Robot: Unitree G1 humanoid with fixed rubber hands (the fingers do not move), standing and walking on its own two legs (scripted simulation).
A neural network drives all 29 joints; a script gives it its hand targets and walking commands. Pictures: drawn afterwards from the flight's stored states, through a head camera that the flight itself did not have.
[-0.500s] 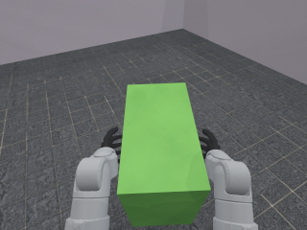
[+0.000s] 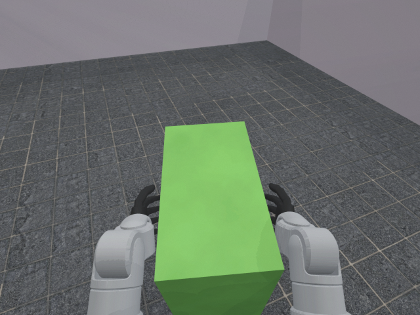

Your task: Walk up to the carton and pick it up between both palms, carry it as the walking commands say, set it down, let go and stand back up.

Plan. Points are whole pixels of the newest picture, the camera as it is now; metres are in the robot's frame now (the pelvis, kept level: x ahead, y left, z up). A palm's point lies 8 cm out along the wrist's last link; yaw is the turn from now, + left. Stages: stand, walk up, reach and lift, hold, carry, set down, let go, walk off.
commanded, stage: carry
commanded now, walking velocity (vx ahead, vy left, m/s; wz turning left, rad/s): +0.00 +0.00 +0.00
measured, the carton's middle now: (212, 220) +0.31 +0.01 +0.04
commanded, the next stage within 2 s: none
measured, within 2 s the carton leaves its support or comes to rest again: neither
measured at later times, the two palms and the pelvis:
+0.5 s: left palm out of the picture +0.08 +0.02 +0.00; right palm out of the picture +0.05 -0.23 -0.01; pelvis -0.20 -0.06 -0.07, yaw -4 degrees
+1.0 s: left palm out of the picture -0.07 +0.01 +0.09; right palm out of the picture -0.03 -0.25 +0.11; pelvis -0.34 -0.15 +0.01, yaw +3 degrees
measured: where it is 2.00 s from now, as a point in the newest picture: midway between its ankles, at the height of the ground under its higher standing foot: outside the picture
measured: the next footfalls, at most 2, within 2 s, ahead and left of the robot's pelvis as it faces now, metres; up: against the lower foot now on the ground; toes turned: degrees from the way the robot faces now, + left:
left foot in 0.30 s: -0.01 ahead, +0.09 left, +0.00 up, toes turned +1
right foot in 0.46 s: -0.15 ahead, -0.14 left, +0.00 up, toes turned -8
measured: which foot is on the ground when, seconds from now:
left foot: down 0.00-0.16, up 0.18-0.28, down 0.30-0.50, up 0.52-0.82, down 0.84-1.00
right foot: down 0.00-0.28, up 0.30-0.44, down 0.46-1.00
